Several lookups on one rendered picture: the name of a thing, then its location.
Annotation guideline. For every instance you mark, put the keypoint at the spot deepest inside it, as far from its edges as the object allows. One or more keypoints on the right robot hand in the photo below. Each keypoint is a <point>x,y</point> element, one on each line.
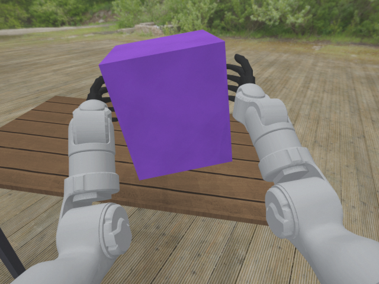
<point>245,72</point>

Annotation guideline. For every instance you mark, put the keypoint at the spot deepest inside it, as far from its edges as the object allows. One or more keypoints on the robot left upper arm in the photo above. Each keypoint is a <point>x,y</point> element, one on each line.
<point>89,240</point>

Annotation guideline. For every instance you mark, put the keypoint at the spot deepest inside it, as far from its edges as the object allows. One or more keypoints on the carton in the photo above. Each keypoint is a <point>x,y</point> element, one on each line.
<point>170,96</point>

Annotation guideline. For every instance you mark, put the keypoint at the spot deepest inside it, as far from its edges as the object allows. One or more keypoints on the table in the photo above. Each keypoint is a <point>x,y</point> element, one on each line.
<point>34,158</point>

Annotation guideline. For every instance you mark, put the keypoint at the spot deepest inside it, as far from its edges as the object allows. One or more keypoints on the left robot hand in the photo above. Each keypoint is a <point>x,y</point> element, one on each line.
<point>96,92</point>

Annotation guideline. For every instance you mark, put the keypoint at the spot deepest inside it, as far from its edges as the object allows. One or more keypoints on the robot right upper arm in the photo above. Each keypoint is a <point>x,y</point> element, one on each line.
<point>307,212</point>

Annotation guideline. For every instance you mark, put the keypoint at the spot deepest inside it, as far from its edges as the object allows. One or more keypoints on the left robot forearm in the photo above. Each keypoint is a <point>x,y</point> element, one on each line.
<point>91,152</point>

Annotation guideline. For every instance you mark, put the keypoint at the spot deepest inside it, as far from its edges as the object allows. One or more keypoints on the right robot forearm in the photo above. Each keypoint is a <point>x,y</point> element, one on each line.
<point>282,158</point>

